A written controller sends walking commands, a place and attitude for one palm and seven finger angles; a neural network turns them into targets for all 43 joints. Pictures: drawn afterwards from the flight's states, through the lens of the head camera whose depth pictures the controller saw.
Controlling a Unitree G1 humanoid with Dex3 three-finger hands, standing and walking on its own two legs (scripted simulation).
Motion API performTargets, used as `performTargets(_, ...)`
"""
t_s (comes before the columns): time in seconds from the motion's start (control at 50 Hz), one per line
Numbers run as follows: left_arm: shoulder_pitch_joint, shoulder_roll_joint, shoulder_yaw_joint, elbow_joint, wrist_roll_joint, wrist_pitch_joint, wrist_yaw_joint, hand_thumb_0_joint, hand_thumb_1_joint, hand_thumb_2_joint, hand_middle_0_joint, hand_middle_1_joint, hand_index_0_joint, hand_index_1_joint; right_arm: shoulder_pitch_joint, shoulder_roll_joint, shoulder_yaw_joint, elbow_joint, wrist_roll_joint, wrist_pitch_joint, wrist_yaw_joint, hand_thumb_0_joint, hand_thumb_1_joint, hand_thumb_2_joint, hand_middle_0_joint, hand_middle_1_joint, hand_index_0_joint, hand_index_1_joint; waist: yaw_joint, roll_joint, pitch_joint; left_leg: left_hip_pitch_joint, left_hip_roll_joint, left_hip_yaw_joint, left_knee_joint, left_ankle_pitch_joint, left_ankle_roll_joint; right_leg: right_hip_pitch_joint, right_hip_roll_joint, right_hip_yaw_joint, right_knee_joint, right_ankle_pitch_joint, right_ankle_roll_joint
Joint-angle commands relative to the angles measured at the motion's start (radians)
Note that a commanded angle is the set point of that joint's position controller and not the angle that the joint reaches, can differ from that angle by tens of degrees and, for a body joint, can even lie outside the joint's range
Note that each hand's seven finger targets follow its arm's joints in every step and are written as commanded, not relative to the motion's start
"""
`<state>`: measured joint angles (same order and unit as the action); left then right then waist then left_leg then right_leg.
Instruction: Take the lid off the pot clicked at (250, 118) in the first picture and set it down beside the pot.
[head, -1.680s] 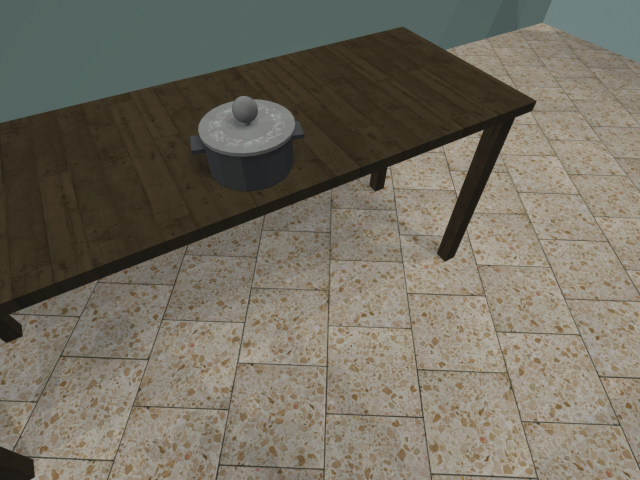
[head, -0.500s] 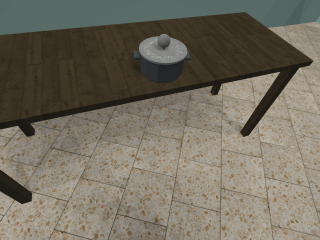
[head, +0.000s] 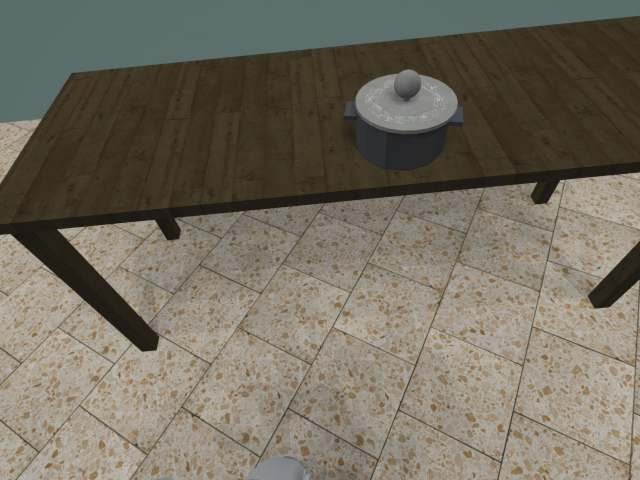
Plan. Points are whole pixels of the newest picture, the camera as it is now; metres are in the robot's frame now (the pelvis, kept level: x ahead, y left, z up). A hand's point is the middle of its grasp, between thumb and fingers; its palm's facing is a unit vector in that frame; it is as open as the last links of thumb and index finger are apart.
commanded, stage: take the last steps up to it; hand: left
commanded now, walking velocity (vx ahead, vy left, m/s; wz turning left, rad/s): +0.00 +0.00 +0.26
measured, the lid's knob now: (407, 84) +0.77 -0.13 +0.07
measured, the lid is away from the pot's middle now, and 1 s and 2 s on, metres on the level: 0.00 0.00 0.00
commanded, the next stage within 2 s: come to a stop and stand still in 0.94 s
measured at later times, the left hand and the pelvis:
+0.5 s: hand out of the picture +0.00 +0.18 -0.18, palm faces +0.10 -0.99 -0.13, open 7.4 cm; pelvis +0.07 +0.01 +0.00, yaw +1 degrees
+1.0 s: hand (289, 365) +0.32 +0.09 -0.17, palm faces -0.04 -0.98 -0.21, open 7.3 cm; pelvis +0.24 -0.09 +0.00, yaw -2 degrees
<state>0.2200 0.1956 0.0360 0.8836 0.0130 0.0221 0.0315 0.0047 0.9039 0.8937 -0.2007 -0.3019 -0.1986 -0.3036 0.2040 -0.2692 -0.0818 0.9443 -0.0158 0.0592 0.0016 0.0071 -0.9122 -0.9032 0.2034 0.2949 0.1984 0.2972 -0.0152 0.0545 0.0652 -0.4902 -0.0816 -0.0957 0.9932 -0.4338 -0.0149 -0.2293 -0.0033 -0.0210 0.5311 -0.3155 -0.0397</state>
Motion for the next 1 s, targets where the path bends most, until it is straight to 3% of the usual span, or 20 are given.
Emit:
performTargets(0.0,0.049,0.161,0.038,-0.05,0.003,-0.042,0.009,0.0,0.9,0.9,-0.2,-0.3,-0.2,-0.3,0.013,-0.046,-0.007,-0.046,0.0,-0.02,0.006,0.0,-0.9,-0.9,0.2,0.3,0.2,0.3,0.009,-0.203,-0.042,-0.083,0.062,0.041,0.181,0.045,-0.028,0.108,-0.252,0.169,-0.178,0.525,-0.116)
performTargets(0.08,0.16,0.169,0.039,-0.01,0.01,-0.044,0.011,0.0,0.9,0.9,-0.2,-0.3,-0.2,-0.3,-0.084,-0.033,0.009,-0.055,0.004,-0.018,0.001,0.0,-0.9,-0.9,0.2,0.3,0.2,0.3,0.052,-0.217,-0.053,-0.074,0.075,0.073,0.065,0.01,-0.042,0.205,-0.268,0.156,-0.149,0.677,-0.134)
performTargets(0.2,0.25,0.152,0.023,0.078,0.019,-0.055,-0.003,0.0,0.9,0.9,-0.2,-0.3,-0.2,-0.3,-0.122,0.022,0.03,-0.032,0.0,-0.059,0.008,0.0,-0.9,-0.9,0.2,0.3,0.2,0.3,0.08,-0.291,-0.044,0.103,0.075,0.166,-0.271,0.005,0.008,0.165,-0.233,0.185,-0.243,0.332,-0.141)
performTargets(0.26,0.215,0.142,0.024,0.107,0.007,-0.053,-0.011,0.0,0.9,0.9,-0.2,-0.3,-0.2,-0.3,-0.023,0.026,0.034,0.02,-0.002,-0.085,-0.003,0.0,-0.9,-0.9,0.2,0.3,0.2,0.3,0.022,-0.238,-0.034,0.339,0.06,0.209,-0.548,0.145,0.023,0.044,-0.171,0.142,-0.18,0.185,-0.099)
performTargets(0.28,0.207,0.116,0.021,0.112,0.003,-0.052,-0.015,0.0,0.9,0.9,-0.2,-0.3,-0.2,-0.3,0.045,-0.001,0.029,0.05,-0.001,-0.098,-0.011,0.0,-0.9,-0.9,0.2,0.3,0.2,0.3,-0.01,-0.163,-0.053,0.485,0.099,0.165,-0.638,0.174,0.036,-0.042,-0.135,0.113,-0.082,0.137,-0.071)
performTargets(0.32,0.194,0.045,0.006,0.078,0.01,-0.055,-0.03,0.0,0.9,0.9,-0.2,-0.3,-0.2,-0.3,0.219,-0.175,-0.017,0.086,-0.009,-0.1,-0.025,0.0,-0.9,-0.9,0.2,0.3,0.2,0.3,-0.082,0.209,-0.055,0.696,0.501,-0.325,-0.767,0.096,0.183,-0.434,-0.012,-0.045,0.34,-0.249,0.016)
performTargets(0.34,0.116,0.09,0.018,0.053,0.023,-0.047,-0.031,0.0,0.9,0.9,-0.2,-0.3,-0.2,-0.3,0.236,-0.171,-0.015,0.084,-0.012,-0.089,-0.03,0.0,-0.9,-0.9,0.2,0.3,0.2,0.3,-0.1,0.092,0.025,0.596,0.553,-0.355,-0.795,0.076,0.245,-0.488,-0.048,0.017,0.475,-0.259,0.007)
performTargets(0.38,0.093,0.087,0.034,0.079,0.026,-0.037,-0.042,0.0,0.9,0.9,-0.2,-0.3,-0.2,-0.3,0.179,-0.067,0.016,0.089,-0.014,-0.103,-0.041,0.0,-0.9,-0.9,0.2,0.3,0.2,0.3,-0.05,0.097,0.119,0.455,0.456,-0.196,-0.815,0.225,0.195,-0.496,-0.085,0.069,0.575,-0.096,0.021)
performTargets(0.42,0.138,0.078,0.037,0.101,0.018,-0.034,-0.06,0.0,0.9,0.9,-0.2,-0.3,-0.2,-0.3,0.122,-0.04,0.026,0.07,-0.007,-0.123,-0.044,0.0,-0.9,-0.9,0.2,0.3,0.2,0.3,-0.004,0.099,0.103,0.427,0.404,-0.064,-0.815,0.342,0.179,-0.469,-0.093,0.06,0.6,0.004,0.035)
performTargets(0.48,0.13,0.055,0.038,0.108,0.016,-0.02,-0.07,0.0,0.9,0.9,-0.2,-0.3,-0.2,-0.3,0.149,-0.023,0.021,0.082,-0.005,-0.139,-0.05,0.0,-0.9,-0.9,0.2,0.3,0.2,0.3,0.011,0.084,0.066,0.455,0.364,0.06,-0.804,0.491,0.168,-0.487,-0.092,0.029,0.596,0.078,0.047)
performTargets(0.6,-0.051,0.039,0.023,0.04,0.009,-0.021,-0.085,0.0,0.9,0.9,-0.2,-0.3,-0.2,-0.3,0.184,-0.053,0.021,0.114,-0.015,-0.141,-0.048,0.0,-0.9,-0.9,0.2,0.3,0.2,0.3,-0.013,0.109,0.143,0.366,0.347,0.146,-0.809,0.542,0.14,-0.376,-0.103,-0.065,0.217,0.142,0.031)
performTargets(0.66,-0.012,0.059,0.03,0.064,0.006,-0.024,-0.081,0.0,0.9,0.9,-0.2,-0.3,-0.2,-0.3,0.191,-0.106,0.006,0.131,-0.019,-0.131,-0.044,0.0,-0.9,-0.9,0.2,0.3,0.2,0.3,0.006,0.118,0.069,0.383,0.373,0.154,-0.726,0.596,0.133,-0.203,-0.064,-0.096,0.141,0.129,0.001)
performTargets(0.68,0.04,0.076,0.036,0.079,0.007,-0.03,-0.079,0.0,0.9,0.9,-0.2,-0.3,-0.2,-0.3,0.191,-0.115,0.004,0.133,-0.018,-0.127,-0.042,0.0,-0.9,-0.9,0.2,0.3,0.2,0.3,0.03,0.087,0.024,0.378,0.365,0.171,-0.637,0.647,0.121,-0.103,-0.043,-0.106,0.097,0.122,-0.011)
performTargets(0.72,0.285,0.154,0.06,0.156,0.015,-0.047,-0.065,0.0,0.9,0.9,-0.2,-0.3,-0.2,-0.3,0.188,-0.089,0.011,0.135,-0.009,-0.122,-0.032,0.0,-0.9,-0.9,0.2,0.3,0.2,0.3,0.146,-0.074,-0.126,0.236,0.268,0.228,-0.28,0.551,0.061,0.274,-0.032,-0.071,0.005,0.152,-0.041)
performTargets(0.74,0.358,0.271,0.09,0.171,0.02,-0.055,-0.049,0.0,0.9,0.9,-0.2,-0.3,-0.2,-0.3,0.274,-0.003,0.026,0.128,0.007,-0.122,-0.023,0.0,-0.9,-0.9,0.2,0.3,0.2,0.3,0.153,-0.399,-0.266,0.01,0.126,0.275,0.079,0.029,0.024,0.475,-0.299,0.308,-0.121,0.12,-0.144)
performTargets(0.76,0.373,0.292,0.088,0.176,-0.002,-0.051,-0.042,0.0,0.9,0.9,-0.2,-0.3,-0.2,-0.3,0.231,-0.008,0.03,0.1,0.015,-0.116,-0.03,0.0,-0.9,-0.9,0.2,0.3,0.2,0.3,0.148,-0.371,-0.309,-0.032,0.108,0.145,0.296,-0.186,0.047,0.418,-0.383,0.484,-0.247,0.114,-0.186)
performTargets(0.8,0.176,0.208,0.067,0.122,0.001,-0.04,-0.025,0.0,0.9,0.9,-0.2,-0.3,-0.2,-0.3,0.167,-0.002,0.018,0.092,0.01,-0.103,-0.022,0.0,-0.9,-0.9,0.2,0.3,0.2,0.3,0.088,-0.221,-0.187,-0.055,0.181,0.105,0.388,-0.075,0.066,0.173,-0.328,0.402,-0.299,-0.19,-0.198)
performTargets(0.86,0.006,0.12,0.03,0.078,0.011,-0.054,-0.009,0.0,0.9,0.9,-0.2,-0.3,-0.2,-0.3,0.192,0.036,0.027,0.102,-0.011,-0.078,-0.02,0.0,-0.9,-0.9,0.2,0.3,0.2,0.3,-0.019,-0.125,-0.054,0.021,0.22,0.105,0.261,0.015,0.037,-0.082,-0.258,0.174,-0.3,0.025,-0.167)
performTargets(0.94,0.001,0.104,0.018,0.081,0.014,-0.058,-0.003,0.0,0.9,0.9,-0.2,-0.3,-0.2,-0.3,0.206,0.079,0.036,0.091,-0.008,-0.063,-0.016,0.0,-0.9,-0.9,0.2,0.3,0.2,0.3,-0.039,-0.164,-0.035,0.114,0.198,0.164,0.002,0.048,0.019,-0.163,-0.218,0.081,-0.327,0.118,-0.18)
performTargets(0.98,0.032,0.1,0.021,0.092,0.013,-0.052,-0.007,0.0,0.9,0.9,-0.2,-0.3,-0.2,-0.3,0.175,0.086,0.036,0.081,-0.009,-0.07,-0.016,0.0,-0.9,-0.9,0.2,0.3,0.2,0.3,-0.014,-0.178,-0.026,0.128,0.175,0.196,-0.132,0.046,0.017,-0.119,-0.201,0.095,-0.319,0.102,-0.186)
